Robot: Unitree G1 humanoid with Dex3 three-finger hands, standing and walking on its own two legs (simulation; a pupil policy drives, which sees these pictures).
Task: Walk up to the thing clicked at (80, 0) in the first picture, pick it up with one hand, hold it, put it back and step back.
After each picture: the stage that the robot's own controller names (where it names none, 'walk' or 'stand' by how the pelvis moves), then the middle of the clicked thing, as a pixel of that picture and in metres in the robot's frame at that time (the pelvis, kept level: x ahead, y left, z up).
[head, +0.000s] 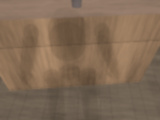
stand; out of the picture +1.02 +0.04 +0.04
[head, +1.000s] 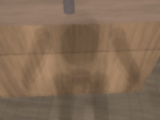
rise first; (68, 2) +0.93 +0.12 +0.06
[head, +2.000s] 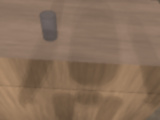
walk; (49, 26) +0.61 +0.18 +0.07
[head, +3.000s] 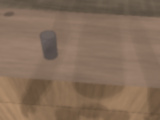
stand; (49, 45) +0.56 +0.16 +0.04
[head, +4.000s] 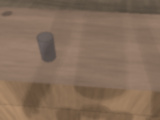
stand; (47, 47) +0.54 +0.16 +0.03
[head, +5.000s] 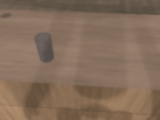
stand; (44, 47) +0.54 +0.18 +0.03
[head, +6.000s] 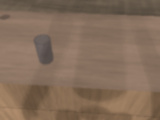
stand; (44, 49) +0.53 +0.18 +0.03
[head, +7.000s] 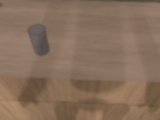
rise first; (39, 40) +0.54 +0.19 +0.04
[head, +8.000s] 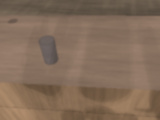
rise first; (49, 50) +0.53 +0.19 +0.04
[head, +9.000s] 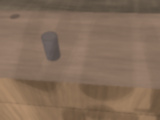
go down; (51, 46) +0.54 +0.18 +0.04
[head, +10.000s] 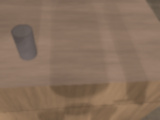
go down; (25, 43) +0.50 +0.18 +0.06
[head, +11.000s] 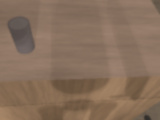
close in; (22, 36) +0.52 +0.18 +0.07
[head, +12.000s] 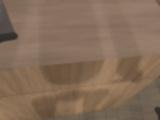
close; out of the picture +0.54 +0.20 +0.10
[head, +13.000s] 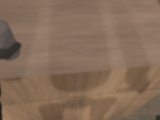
lift; (4, 41) +0.47 +0.21 +0.10
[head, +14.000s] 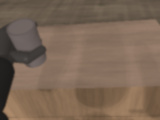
lift; (28, 44) +0.33 +0.15 +0.27
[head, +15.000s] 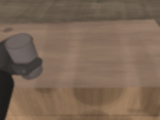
hold; (25, 57) +0.33 +0.17 +0.22
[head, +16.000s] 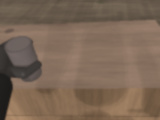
hold; (25, 60) +0.33 +0.17 +0.21
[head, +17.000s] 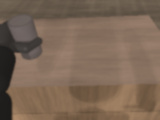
crouch; (26, 38) +0.40 +0.17 +0.23
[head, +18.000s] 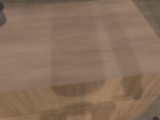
lower; out of the picture +0.51 +0.22 +0.24
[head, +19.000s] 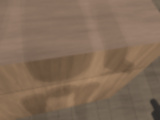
lower; out of the picture +0.56 +0.22 +0.12
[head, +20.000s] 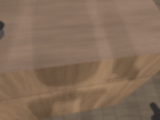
lower; out of the picture +0.53 +0.21 +0.10
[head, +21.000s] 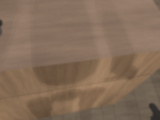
lower; out of the picture +0.53 +0.22 +0.11
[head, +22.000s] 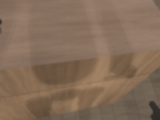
lower; out of the picture +0.54 +0.22 +0.11
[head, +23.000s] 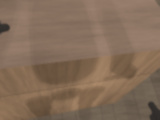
open; out of the picture +0.54 +0.21 +0.11
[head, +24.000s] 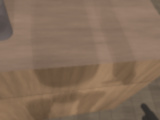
sink last; out of the picture +0.53 +0.20 +0.10
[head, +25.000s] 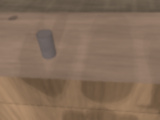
sink last; (46, 44) +0.55 +0.20 +0.07
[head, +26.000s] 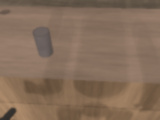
stand; (43, 42) +0.54 +0.20 +0.06
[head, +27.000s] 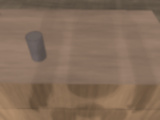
stand; (36, 47) +0.53 +0.20 +0.04
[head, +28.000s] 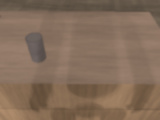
stand; (36, 48) +0.54 +0.21 +0.04
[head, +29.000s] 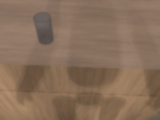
walk; (44, 29) +0.58 +0.16 +0.06
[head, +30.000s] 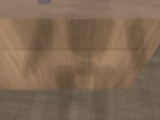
walk; out of the picture +0.82 +0.22 +0.07
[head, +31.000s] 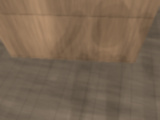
walk; out of the picture +1.20 +0.13 +0.07
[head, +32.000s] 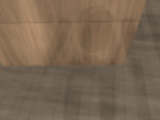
stand; out of the picture +1.22 +0.19 +0.06
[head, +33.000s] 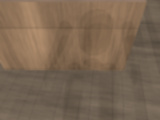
stand; out of the picture +1.22 +0.18 +0.03
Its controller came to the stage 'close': yes
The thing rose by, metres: 0.21
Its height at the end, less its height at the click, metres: +0.00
